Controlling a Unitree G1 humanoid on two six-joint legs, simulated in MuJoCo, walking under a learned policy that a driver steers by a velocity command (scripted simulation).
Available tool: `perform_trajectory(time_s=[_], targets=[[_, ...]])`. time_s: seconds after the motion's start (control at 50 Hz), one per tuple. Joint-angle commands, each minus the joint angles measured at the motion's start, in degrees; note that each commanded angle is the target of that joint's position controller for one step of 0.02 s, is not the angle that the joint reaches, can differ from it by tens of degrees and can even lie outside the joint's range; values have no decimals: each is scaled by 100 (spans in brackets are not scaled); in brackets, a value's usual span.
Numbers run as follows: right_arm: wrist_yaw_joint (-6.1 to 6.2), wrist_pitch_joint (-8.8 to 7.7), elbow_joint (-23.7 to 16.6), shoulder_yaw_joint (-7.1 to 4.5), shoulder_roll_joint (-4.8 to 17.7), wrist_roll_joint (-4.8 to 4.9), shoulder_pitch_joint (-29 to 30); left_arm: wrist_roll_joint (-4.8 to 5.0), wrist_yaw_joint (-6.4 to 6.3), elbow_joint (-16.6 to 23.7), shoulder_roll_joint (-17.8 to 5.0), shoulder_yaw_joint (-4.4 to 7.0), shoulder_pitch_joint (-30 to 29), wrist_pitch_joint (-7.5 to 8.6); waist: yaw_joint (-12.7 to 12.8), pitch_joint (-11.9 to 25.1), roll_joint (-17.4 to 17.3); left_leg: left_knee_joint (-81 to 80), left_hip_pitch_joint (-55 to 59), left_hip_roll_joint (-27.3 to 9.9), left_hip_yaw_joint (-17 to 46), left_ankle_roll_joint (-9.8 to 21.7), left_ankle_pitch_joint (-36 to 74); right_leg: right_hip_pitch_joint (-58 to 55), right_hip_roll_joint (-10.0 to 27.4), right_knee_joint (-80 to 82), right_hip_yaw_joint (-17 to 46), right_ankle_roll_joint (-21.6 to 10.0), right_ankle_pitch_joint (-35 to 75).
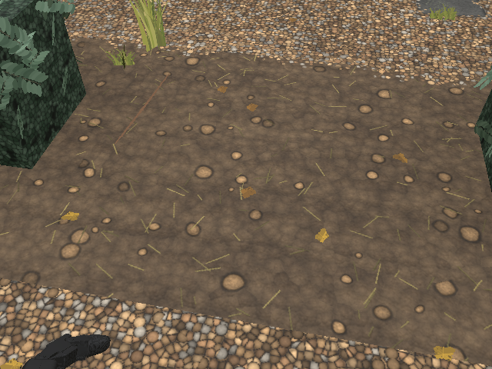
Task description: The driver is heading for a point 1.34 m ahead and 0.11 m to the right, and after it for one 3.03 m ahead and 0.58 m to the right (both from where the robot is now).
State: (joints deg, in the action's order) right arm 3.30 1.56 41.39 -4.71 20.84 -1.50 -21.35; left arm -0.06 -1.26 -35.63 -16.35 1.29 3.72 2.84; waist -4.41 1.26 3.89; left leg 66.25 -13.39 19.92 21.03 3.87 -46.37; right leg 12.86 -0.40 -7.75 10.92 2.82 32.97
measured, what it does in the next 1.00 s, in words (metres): goes down, turning left: right foot 0.18 m lower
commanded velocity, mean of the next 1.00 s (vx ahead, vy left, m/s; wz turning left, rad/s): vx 0.14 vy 0.00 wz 0.35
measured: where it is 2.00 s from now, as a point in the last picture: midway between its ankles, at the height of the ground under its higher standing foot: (223, 229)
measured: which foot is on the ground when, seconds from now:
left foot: down 0.00-0.00, up 0.02-1.00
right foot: up 0.00-0.00, down 0.02-1.00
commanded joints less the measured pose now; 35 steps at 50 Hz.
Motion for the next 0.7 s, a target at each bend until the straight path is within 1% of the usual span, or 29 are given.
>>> perform_trajectory(time_s=[0.02,0.04,0.06,0.08,0.1,0.12,0.14,0.16,0.18,0.2,0.22,0.24,0.26,0.28,0.3,0.32,0.34,0.36,0.38,0.42,0.46,0.52,0.56,0.7], targets=[[-76,112,-331,-2,-11,305,-46,-187,-52,-534,-431,219,2192,30,640,549,404,3471,-2961,-383,-1014,-206,-827,-3969,1433,-1286,-96,127,3953],[-30,204,-527,43,-286,368,-780,-276,8,-523,-651,215,2540,123,248,1002,1053,4862,-4105,-647,-1693,-270,-1292,-4883,2439,-3068,-11,-227,6808],[-1,220,-365,57,-299,132,-973,-100,3,-524,-670,294,2602,165,310,1220,1050,5892,-4961,-1057,-1746,-241,-516,-4801,2570,-3340,139,-409,6480],[-3,198,-369,-9,-132,-81,-443,-58,-69,-420,-732,323,2460,186,511,1106,603,6448,-5117,-1157,-1855,-308,512,-3852,2476,-2875,253,-732,4859],[-81,171,-639,-33,38,-175,141,-130,-193,-243,-996,404,1739,226,401,1076,1023,6517,-5061,-1506,-1996,-380,1186,-2778,2989,-2069,1231,-1685,1964],[-196,251,-691,-98,391,-290,772,-28,-240,-318,-576,239,1505,173,323,483,30,6377,-4820,-1710,-1865,-425,1575,-1773,2716,-1644,799,-1788,1254],[-286,344,-690,-116,447,-272,1074,-18,-220,-414,-295,107,1636,88,430,179,-445,6102,-4367,-1555,-1900,-380,1762,-1010,2085,-1594,180,-1400,1322],[-372,402,-881,-101,432,-154,1483,-6,-178,-492,-335,72,1694,-25,335,-194,-483,4970,-4425,-1601,-1772,-383,2455,-450,1426,-1639,-412,-791,-277],[-432,471,-916,9,102,-154,1554,-13,-195,-617,-245,27,1813,-88,281,-325,-348,4463,-4216,-1460,-1755,-389,2879,69,1070,-1711,-593,-411,-728],[-415,515,-881,122,-265,-172,1431,-71,-172,-686,-273,3,1920,-118,257,-274,66,4512,-4173,-1299,-1839,-428,3107,318,888,-1828,-600,-224,-848],[-423,496,-1008,227,-469,-147,1555,-51,-175,-733,-215,-53,1934,-146,194,-275,122,3655,-4070,-1249,-1708,-548,3511,644,746,-1837,-653,-160,-1455],[-421,508,-1072,290,-600,-112,1661,-69,-195,-709,-129,-86,1955,-178,268,-358,323,3215,-4066,-1099,-1943,-625,3763,905,704,-1760,-628,-281,-1731],[-397,493,-1101,318,-675,-148,1753,-83,-241,-730,-53,-141,2117,-221,358,-276,293,3003,-4204,-1047,-1884,-682,3824,688,769,-1772,-367,-397,-1762],[-360,487,-1084,333,-732,-160,1680,-111,-284,-742,-119,-132,2226,-254,416,-20,288,2934,-4493,-997,-1729,-715,3707,116,899,-1799,-101,-467,-1776],[-293,487,-1062,333,-740,-167,1643,-141,-329,-713,-230,-99,2322,-268,482,133,261,2941,-4884,-996,-1555,-732,3538,-432,1075,-1791,127,-505,-1826],[-213,478,-1063,326,-737,-173,1703,-172,-368,-705,-303,-76,2445,-279,581,202,158,2945,-5314,-991,-1370,-726,3353,-961,1224,-1761,331,-510,-1935],[-141,460,-1080,322,-746,-181,1811,-195,-399,-713,-313,-71,2582,-293,670,202,27,2905,-5645,-995,-1240,-714,3223,-1343,1314,-1727,461,-481,-2103],[-96,443,-1098,320,-759,-181,1937,-214,-420,-737,-274,-82,2718,-312,751,153,-67,2845,-5848,-996,-1178,-704,3165,-1556,1330,-1693,492,-429,-2294],[-79,431,-1115,321,-781,-173,2054,-229,-435,-766,-220,-97,2839,-331,821,86,-113,2798,-5955,-996,-1160,-701,3143,-1649,1309,-1664,477,-383,-2468],[-96,419,-1135,330,-844,-143,2203,-250,-448,-813,-141,-118,2998,-351,910,-21,-156,2791,-6011,-990,-1166,-718,3114,-1655,1240,-1640,391,-342,-2676],[-110,404,-1145,350,-922,-112,2256,-269,-459,-842,-134,-119,3063,-354,944,-88,-206,2847,-6017,-993,-1170,-734,3088,-1586,1206,-1638,277,-371,-2699],[-110,405,-1128,368,-990,-81,2188,-260,-441,-846,-121,-123,2992,-339,867,-134,-318,2959,-5776,-1039,-1237,-752,3168,-1280,1159,-1602,64,-439,-2737],[-98,407,-1146,369,-991,-88,2179,-247,-420,-829,-107,-119,2892,-325,826,-185,-347,3023,-5598,-1092,-1330,-756,3220,-1079,1120,-1536,-87,-504,-2826],[-38,405,-1152,383,-1118,-86,2137,-256,-457,-903,15,-112,2916,-349,943,-274,-438,2906,-5719,-1217,-1334,-787,3209,-1273,1187,-1396,-198,-720,-3373]])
